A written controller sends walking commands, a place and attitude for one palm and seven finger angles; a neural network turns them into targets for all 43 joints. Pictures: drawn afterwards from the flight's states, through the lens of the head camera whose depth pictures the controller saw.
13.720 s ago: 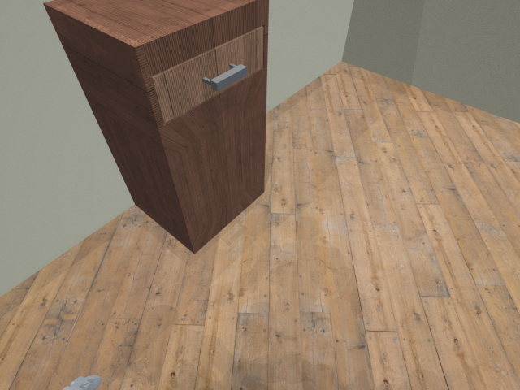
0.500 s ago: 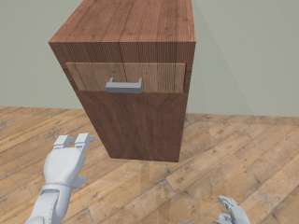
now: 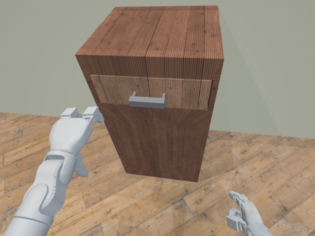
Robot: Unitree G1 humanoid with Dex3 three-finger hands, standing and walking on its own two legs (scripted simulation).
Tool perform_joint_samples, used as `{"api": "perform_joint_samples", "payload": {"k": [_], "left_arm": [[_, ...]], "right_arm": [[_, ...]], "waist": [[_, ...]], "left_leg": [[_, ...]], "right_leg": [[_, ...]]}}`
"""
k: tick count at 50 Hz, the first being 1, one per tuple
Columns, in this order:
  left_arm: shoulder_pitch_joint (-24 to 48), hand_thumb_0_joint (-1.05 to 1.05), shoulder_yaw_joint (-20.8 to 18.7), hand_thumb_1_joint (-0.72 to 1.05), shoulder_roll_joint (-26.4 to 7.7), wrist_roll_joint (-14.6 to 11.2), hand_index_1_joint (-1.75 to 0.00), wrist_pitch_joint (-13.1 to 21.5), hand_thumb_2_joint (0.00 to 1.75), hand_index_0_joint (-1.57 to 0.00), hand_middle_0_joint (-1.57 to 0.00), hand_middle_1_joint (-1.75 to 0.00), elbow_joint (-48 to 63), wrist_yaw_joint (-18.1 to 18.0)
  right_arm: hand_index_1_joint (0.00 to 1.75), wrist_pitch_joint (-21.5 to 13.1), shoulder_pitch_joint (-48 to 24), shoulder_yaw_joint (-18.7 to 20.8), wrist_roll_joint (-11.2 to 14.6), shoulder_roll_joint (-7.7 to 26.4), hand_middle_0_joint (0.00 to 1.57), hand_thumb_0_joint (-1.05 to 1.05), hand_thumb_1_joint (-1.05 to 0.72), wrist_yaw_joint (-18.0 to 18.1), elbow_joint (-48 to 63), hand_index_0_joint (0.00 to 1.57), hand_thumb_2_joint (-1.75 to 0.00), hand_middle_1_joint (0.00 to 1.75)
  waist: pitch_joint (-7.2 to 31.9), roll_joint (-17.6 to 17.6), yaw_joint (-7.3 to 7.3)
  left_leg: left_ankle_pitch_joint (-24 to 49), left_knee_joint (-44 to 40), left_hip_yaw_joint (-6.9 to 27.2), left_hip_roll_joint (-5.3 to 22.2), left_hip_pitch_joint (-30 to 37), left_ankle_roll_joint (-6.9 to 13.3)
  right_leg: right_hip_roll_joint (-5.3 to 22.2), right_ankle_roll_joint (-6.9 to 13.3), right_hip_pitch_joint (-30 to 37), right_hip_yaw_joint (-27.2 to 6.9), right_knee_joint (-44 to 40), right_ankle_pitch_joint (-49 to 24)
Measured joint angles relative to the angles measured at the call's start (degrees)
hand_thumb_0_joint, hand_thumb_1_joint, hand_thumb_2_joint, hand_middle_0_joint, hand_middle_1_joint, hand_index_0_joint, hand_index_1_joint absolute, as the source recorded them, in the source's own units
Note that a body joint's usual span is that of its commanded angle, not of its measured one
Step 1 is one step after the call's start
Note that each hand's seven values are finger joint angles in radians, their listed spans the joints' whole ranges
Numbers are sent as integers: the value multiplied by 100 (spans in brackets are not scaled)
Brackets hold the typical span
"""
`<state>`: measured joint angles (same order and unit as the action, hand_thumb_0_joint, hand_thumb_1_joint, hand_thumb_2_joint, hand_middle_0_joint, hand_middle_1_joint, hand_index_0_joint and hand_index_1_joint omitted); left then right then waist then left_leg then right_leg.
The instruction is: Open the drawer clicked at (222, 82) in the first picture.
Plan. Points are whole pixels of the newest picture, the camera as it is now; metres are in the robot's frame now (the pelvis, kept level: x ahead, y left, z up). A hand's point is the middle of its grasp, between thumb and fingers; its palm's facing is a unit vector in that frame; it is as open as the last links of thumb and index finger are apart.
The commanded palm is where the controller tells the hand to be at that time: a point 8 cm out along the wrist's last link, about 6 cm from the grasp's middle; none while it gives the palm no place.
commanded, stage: raise the hand with hooked fingers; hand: left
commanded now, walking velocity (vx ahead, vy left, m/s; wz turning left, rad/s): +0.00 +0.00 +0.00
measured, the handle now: (148, 98) +0.57 +0.13 -0.01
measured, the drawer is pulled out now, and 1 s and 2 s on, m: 0.00 0.00 0.00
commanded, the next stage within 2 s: move the hooked fingers above the handle in 0.52 s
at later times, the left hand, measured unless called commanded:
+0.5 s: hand (84, 136) +0.30 +0.23 +0.11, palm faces +0.07 -0.07 -0.99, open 13.9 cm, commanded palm +0.27 +0.24 +0.16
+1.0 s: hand (103, 125) +0.35 +0.20 +0.09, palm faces +0.02 -0.04 -1.00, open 13.9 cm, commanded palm +0.34 +0.21 +0.15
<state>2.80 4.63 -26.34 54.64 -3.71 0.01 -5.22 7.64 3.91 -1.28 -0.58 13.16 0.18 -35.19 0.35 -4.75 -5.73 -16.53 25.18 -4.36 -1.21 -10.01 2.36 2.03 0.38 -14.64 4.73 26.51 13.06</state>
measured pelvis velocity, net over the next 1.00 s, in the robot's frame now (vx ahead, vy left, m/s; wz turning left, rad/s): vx -0.02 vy -0.01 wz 0.00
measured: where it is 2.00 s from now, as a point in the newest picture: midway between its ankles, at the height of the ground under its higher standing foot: outside the picture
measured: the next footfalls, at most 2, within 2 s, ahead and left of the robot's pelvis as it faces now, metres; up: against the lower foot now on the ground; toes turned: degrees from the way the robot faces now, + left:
none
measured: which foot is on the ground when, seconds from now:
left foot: down 0.00-1.00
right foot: down 0.00-1.00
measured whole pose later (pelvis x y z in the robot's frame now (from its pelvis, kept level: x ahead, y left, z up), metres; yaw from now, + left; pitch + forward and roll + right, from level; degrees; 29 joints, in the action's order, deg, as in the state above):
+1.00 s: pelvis -0.02 -0.01 +0.00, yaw +0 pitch +3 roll +1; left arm 22.8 7.1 -26.5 54.9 3.2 -21.2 -4.4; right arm 6.6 8.1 0.0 0.9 14.4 1.4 -38.0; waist 0.3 -3.8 -3.4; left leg -13.7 23.5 -3.9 -0.8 -13.0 1.6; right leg 1.6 1.4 -17.6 5.1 25.1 10.7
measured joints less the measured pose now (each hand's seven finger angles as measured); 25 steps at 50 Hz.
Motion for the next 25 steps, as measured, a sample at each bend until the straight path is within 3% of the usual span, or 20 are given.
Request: {"api": "perform_joint_samples", "payload": {"k": [9,14,25], "left_arm": [[599,0,-142,-49,-298,-224,-119,253,31,-32,-32,-119,-229,507],[538,0,-297,-49,-317,-345,-120,395,30,-31,-32,-120,-197,635],[276,0,-306,-49,-258,-286,-120,702,30,-32,-32,-120,-75,215]], "right_arm": [[30,65,169,-15,31,71,20,1,-91,11,-116,20,-90,30],[30,105,308,73,51,183,20,1,-91,-51,-118,20,-90,30],[30,61,429,229,53,293,20,2,-91,-71,-213,20,-90,30]], "waist": [[-71,-46,5],[-60,-63,56],[-93,-10,35]], "left_leg": [[130,-225,81,-16,101,2],[183,-309,44,-18,75,6],[225,-291,6,-5,-33,-13]], "right_leg": [[3,-5,157,80,-281,-131],[-3,-11,108,42,-345,-187],[-16,18,-34,3,-289,-219]]}}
